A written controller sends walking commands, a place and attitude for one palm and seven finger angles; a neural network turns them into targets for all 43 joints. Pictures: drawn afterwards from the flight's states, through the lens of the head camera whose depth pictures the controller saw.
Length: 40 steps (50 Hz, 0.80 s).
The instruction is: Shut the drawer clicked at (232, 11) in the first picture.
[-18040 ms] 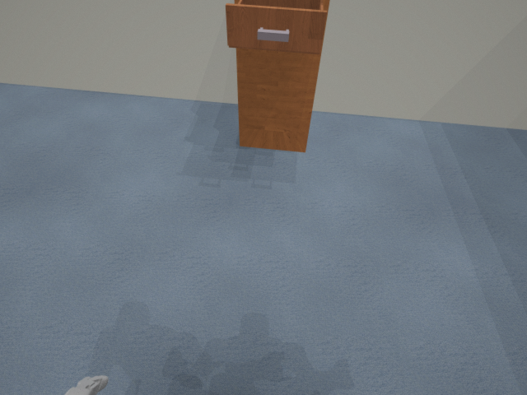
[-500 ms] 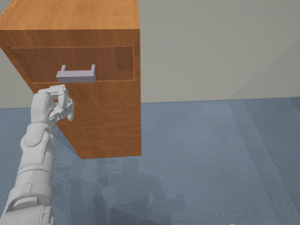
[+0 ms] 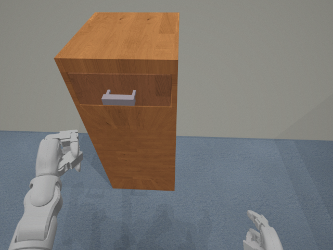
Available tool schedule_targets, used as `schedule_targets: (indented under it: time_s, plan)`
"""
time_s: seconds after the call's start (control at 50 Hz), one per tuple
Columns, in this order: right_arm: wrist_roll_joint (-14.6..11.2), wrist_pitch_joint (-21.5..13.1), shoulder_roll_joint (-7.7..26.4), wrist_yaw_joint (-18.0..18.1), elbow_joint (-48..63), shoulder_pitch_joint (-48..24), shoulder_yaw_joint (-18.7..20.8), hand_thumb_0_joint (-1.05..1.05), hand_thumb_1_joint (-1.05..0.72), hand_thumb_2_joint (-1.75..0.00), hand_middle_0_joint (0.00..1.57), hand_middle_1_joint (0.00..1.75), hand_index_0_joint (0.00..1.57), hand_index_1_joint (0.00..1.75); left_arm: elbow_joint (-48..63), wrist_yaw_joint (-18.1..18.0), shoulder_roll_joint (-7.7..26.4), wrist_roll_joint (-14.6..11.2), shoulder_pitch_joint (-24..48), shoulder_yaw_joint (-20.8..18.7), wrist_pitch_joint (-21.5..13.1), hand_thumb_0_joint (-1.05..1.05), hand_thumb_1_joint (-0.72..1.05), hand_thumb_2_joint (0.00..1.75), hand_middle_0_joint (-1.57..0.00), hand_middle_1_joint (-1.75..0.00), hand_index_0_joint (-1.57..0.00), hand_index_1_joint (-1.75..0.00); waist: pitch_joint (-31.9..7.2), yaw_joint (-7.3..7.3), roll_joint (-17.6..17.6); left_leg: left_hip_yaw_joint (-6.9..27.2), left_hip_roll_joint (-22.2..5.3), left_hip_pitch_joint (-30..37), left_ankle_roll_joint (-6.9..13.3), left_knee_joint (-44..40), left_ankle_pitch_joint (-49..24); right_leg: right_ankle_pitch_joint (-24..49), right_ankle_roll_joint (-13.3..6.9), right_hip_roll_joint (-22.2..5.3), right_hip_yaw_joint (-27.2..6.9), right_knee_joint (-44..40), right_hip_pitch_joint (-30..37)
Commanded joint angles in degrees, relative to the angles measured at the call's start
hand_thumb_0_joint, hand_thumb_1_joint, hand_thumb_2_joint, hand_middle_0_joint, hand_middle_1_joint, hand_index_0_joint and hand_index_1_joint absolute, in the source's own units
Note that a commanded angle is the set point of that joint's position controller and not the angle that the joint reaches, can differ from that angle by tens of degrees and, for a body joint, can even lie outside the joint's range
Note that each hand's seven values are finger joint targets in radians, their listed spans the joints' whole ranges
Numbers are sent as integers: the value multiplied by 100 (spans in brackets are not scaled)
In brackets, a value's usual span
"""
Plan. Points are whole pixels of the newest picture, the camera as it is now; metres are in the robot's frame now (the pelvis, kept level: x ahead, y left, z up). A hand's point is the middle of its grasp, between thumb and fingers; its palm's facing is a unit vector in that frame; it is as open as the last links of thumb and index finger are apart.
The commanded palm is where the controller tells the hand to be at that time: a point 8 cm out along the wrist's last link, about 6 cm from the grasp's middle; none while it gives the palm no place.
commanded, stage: draw the hand back to the body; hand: left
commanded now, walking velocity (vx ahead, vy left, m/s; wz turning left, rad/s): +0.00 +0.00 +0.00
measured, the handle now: (120, 96) +0.60 +0.22 +0.03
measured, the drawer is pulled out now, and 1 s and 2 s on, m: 0.00 0.00 0.00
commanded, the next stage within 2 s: step back with the hand held close in 0.62 s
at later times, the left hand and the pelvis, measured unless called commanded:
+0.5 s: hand (43, 186) +0.18 +0.22 +0.17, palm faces +0.40 -0.82 -0.40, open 3.3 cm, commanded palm +0.14 +0.26 +0.18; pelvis +0.01 -0.02 +0.01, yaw +0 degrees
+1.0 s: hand (51, 180) +0.20 +0.22 +0.15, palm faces +0.30 -0.83 -0.47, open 3.3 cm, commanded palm +0.13 +0.27 +0.18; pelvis +0.00 -0.01 +0.01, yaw -1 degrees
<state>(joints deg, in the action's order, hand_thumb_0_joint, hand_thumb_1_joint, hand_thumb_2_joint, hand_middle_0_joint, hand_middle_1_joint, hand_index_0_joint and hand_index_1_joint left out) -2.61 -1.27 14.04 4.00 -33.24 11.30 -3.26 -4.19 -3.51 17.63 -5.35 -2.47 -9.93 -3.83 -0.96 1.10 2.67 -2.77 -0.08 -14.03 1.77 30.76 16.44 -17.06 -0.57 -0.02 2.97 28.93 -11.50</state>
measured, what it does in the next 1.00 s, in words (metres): stands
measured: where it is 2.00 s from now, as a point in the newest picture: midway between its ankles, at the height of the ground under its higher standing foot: outside the picture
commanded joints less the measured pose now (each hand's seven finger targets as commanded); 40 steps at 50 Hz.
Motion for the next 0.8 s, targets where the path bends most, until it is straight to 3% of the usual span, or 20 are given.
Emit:
schedule_targets:
  time_s: [0.0, 0.08, 0.14, 0.16, 0.22, 0.28, 0.34, 0.36, 0.42, 0.48, 0.52, 0.58, 0.6, 0.68, 0.72, 0.74, 0.76, 0.78]
  plan:
    - [72, -403, 594, 57, 806, -683, 268, 0, -90, -90, 20, 30, 20, 30, 2114, -252, 1091, 44, 1019, -544, -428, 0, 90, 90, -140, -160, -140, -160, -797, -5, 318, 377, -109, 944, -20, -858, -1024, 1050, -144, 3, -193, -685, 281]
    - [116, -471, 588, 7, 755, -746, 272, 0, -90, -90, 20, 30, 20, 30, 2500, -246, 962, 53, 124, -549, -415, 0, 90, 90, -140, -160, -140, -160, -524, 63, 148, 333, -115, 1037, -14, -978, -1272, 1252, -124, 14, -183, -852, 433]
    - [153, -465, 600, -20, 724, -800, 310, 0, -90, -90, 20, 30, 20, 30, 2513, -233, 1050, 28, -590, -794, -386, 0, 90, 90, -140, -160, -140, -160, -211, 128, -285, 268, -102, 922, 16, -1028, -1173, 1196, -93, 24, -194, -1031, 469]
    - [148, -454, 564, -30, 754, -814, 319, 0, -90, -90, 20, 30, 20, 30, 2737, -216, 954, 20, -713, -740, -393, 0, 90, 90, -140, -160, -140, -160, -200, 99, -176, 239, -96, 921, 19, -1031, -1169, 1210, -87, -2, -212, -1014, 520]
    - [182, -498, 535, -58, 771, -823, 339, 0, -90, -90, 20, 30, 20, 30, 3359, -230, 1094, 45, -1090, -973, -475, 0, 90, 90, -140, -160, -140, -160, -415, 159, 16, 219, -75, 1067, 22, -975, -1458, 1513, -94, -19, -210, -987, 664]
    - [198, -555, 495, -76, 799, -832, 348, 0, -90, -90, 20, 30, 20, 30, 3816, -233, 1126, 40, -1541, -1077, -521, 0, 90, 90, -140, -160, -140, -160, -378, 187, 209, 209, -61, 1086, 7, -953, -1495, 1537, -88, -27, -216, -1026, 675]
    - [206, -653, 494, -53, 820, -827, 372, 0, -90, -90, 20, 30, 20, 30, 4105, -266, 1218, 43, -1992, -1221, -551, 0, 90, 90, -140, -160, -140, -160, -226, 210, -38, 198, -52, 1064, 14, -884, -1449, 1511, -69, -6, -237, -1141, 574]
    - [197, -679, 474, -46, 842, -823, 385, 0, -90, -90, 20, 30, 20, 30, 4242, -269, 1152, 42, -2126, -1196, -569, 0, 90, 90, -140, -160, -140, -160, -200, 189, 66, 173, -65, 1088, 21, -874, -1430, 1514, -65, -23, -255, -1118, 545]
    - [193, -731, 433, -27, 836, -791, 401, 0, -90, -90, 20, 30, 20, 30, 4360, -293, 1144, 34, -2595, -1331, -589, 0, 90, 90, -140, -160, -140, -160, -148, 229, -88, 165, -73, 1055, 26, -827, -1424, 1540, -45, -18, -229, -1095, 493]
    - [182, -723, 456, 0, 742, -741, 417, 0, -90, -90, 20, 30, 20, 30, 3960, -280, 905, 55, -2409, -1112, -560, 0, 90, 90, -140, -160, -140, -160, 314, 119, -155, 149, -81, 959, 34, -854, -1064, 1108, -22, -31, -245, -1222, 177]
    - [182, -724, 477, 34, 721, -718, 439, 0, -90, -90, 20, 30, 20, 30, 3852, -299, 915, 76, -2297, -1128, -570, 0, 90, 90, -140, -160, -140, -160, 354, 106, -315, 145, -78, 977, 73, -825, -1041, 1072, -8, -43, -253, -1234, 117]
    - [194, -747, 475, 68, 742, -739, 441, 0, -90, -90, 20, 30, 20, 30, 4016, -318, 977, 90, -2116, -1125, -615, 0, 90, 90, -140, -160, -140, -160, 75, 141, -85, 161, -56, 1084, 82, -822, -1010, 1012, -17, -83, -290, -1205, 226]
    - [212, -772, 463, 75, 739, -743, 433, 0, -90, -90, 20, 30, 20, 30, 4016, -337, 1038, 85, -2170, -1203, -633, 0, 90, 90, -140, -160, -140, -160, 10, 174, -187, 169, -51, 1074, 85, -818, -1036, 1059, -14, -89, -280, -1183, 292]
    - [219, -856, 443, 77, 766, -756, 410, 0, -90, -90, 20, 30, 20, 30, 4366, -378, 1119, 101, -2205, -1228, -653, 0, 90, 90, -140, -160, -140, -160, -316, 227, 180, 177, -48, 1155, 54, -793, -1335, 1441, -47, -100, -291, -1060, 540]
    - [225, -874, 416, 65, 750, -771, 401, 0, -90, -90, 20, 30, 20, 30, 4285, -387, 1092, 86, -2372, -1260, -632, 0, 90, 90, -140, -160, -140, -160, -251, 250, 57, 171, -53, 1101, 48, -773, -1505, 1694, -40, -96, -271, -1009, 580]
    - [178, -718, 494, 19, 1057, -594, 360, 0, -90, -90, 20, 30, 20, 30, 4872, -440, 2120, 112, -1212, -2293, -974, 0, 90, 90, -140, -160, -140, -160, 380, 40, 252, 320, -119, 681, 79, -698, -1114, 1979, -61, -389, -818, -1333, 70]
    - [224, -653, 431, 5, 831, -644, 435, 0, -90, -90, 20, 30, 20, 30, 4393, -383, 1685, 130, -1807, -2005, -1023, 0, 90, 90, -140, -160, -140, -160, 282, 21, -251, 351, -180, 588, 92, -517, -1098, 2261, -74, -552, -867, -1298, 48]
    - [242, -566, 444, -23, 795, -619, 473, 0, -90, -90, 20, 30, 20, 30, 4002, -337, 1377, 161, -2376, -1749, -982, 0, 90, 90, -140, -160, -140, -160, 258, -10, -510, 321, -188, 635, 100, -442, -1235, 2520, -62, -597, -860, -1255, 4]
